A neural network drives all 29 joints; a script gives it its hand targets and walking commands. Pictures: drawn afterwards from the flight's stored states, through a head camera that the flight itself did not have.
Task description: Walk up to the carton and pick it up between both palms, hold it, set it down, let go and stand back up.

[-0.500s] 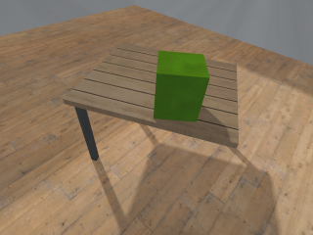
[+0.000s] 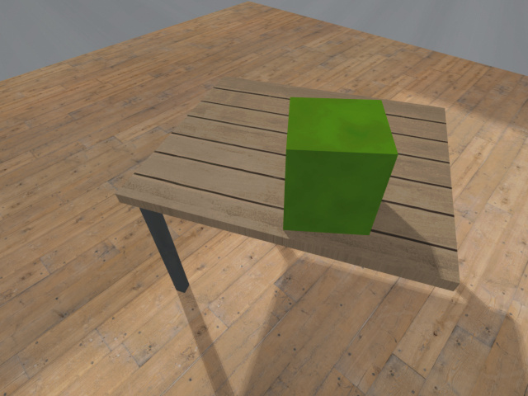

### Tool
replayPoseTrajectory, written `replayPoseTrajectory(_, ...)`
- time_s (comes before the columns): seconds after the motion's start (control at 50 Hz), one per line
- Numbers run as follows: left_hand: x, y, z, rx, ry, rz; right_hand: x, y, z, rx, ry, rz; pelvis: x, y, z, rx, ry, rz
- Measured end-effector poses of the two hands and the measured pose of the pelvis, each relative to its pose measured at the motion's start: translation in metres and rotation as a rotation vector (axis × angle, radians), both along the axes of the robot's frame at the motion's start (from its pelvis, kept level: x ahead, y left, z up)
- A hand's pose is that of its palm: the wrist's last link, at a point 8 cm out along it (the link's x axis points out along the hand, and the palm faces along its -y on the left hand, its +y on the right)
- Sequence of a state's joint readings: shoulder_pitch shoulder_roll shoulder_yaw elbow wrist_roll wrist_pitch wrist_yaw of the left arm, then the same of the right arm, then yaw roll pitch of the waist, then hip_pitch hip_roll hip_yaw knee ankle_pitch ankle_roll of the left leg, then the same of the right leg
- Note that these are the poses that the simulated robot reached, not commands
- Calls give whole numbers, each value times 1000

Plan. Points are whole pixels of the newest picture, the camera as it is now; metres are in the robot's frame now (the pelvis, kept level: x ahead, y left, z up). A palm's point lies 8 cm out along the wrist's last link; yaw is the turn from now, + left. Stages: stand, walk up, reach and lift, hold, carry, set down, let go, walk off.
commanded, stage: walk up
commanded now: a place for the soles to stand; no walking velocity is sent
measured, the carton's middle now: (330, 167) +0.64 -0.12 -0.03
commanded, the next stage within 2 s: none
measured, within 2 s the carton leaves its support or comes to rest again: neither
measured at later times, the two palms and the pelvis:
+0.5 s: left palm (38, 358) +0.22 +0.41 -0.10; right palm (438, 380) +0.19 -0.22 -0.03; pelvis +0.14 +0.11 +0.01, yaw -8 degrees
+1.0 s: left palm (46, 344) +0.24 +0.40 -0.09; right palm (432, 360) +0.22 -0.22 -0.04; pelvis +0.16 +0.09 +0.02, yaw -8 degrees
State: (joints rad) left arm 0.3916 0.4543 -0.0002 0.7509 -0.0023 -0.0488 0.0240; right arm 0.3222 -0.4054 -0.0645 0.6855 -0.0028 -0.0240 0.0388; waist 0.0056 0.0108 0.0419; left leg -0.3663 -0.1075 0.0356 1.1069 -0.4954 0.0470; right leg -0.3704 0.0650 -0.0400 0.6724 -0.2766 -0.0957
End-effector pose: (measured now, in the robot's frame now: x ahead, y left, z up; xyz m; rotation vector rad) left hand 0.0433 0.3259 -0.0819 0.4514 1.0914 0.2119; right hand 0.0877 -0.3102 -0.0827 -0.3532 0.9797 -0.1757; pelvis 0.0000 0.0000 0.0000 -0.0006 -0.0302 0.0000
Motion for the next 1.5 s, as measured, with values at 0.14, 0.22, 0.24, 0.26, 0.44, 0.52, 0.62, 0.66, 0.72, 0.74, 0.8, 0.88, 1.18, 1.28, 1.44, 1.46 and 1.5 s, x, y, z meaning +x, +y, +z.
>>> replayPoseTrajectory(0.14,33,18,14,25,21,-49,34,10,6,8,-27,-23,34,18,7,23,-4,-49)
replayPoseTrajectory(0.22,69,34,15,22,28,-99,42,25,6,11,-14,-63,56,37,8,23,7,-91)
replayPoseTrajectory(0.24,77,39,14,18,34,-109,45,30,6,8,-10,-71,62,43,8,20,13,-101)
replayPoseTrajectory(0.26,85,44,11,11,42,-119,49,35,7,3,-8,-77,68,49,7,16,20,-109)
replayPoseTrajectory(0.44,167,79,-21,-94,15,-167,86,86,33,-84,-35,-130,122,100,6,-52,7,-143)
replayPoseTrajectory(0.52,183,90,-21,-123,21,-158,105,97,54,-124,-58,-133,140,114,16,-75,-8,-145)
replayPoseTrajectory(0.62,194,101,-21,-135,50,-150,119,109,63,-136,-55,-138,154,124,21,-90,-11,-145)
replayPoseTrajectory(0.66,197,103,-21,-135,48,-148,124,113,63,-134,-56,-139,158,127,21,-91,-13,-142)
replayPoseTrajectory(0.72,200,105,-21,-133,46,-143,129,117,60,-125,-61,-141,162,128,21,-89,-18,-139)
replayPoseTrajectory(0.74,200,105,-21,-131,45,-142,130,117,59,-120,-64,-142,162,128,20,-87,-21,-138)
replayPoseTrajectory(0.8,201,104,-19,-122,41,-141,131,117,55,-106,-70,-144,163,125,20,-80,-29,-136)
replayPoseTrajectory(0.88,200,97,-16,-110,39,-138,131,110,51,-94,-77,-145,163,117,19,-69,-37,-136)
replayPoseTrajectory(1.18,204,27,6,-8,52,-164,130,21,13,-30,-32,-141,166,37,9,37,-21,-141)
replayPoseTrajectory(1.28,200,-9,9,19,69,-158,133,-11,-5,-1,2,-150,169,6,4,40,-28,-152)
replayPoseTrajectory(1.44,237,-32,27,70,64,-217,114,-36,-11,24,65,-235,182,-14,11,70,-4,-228)
replayPoseTrajectory(1.46,242,-33,27,74,64,-226,112,-36,-12,26,71,-247,183,-14,11,68,-2,-238)
replayPoseTrajectory(1.5,250,-33,27,79,62,-239,109,-35,-13,28,80,-267,186,-13,11,63,1,-256)
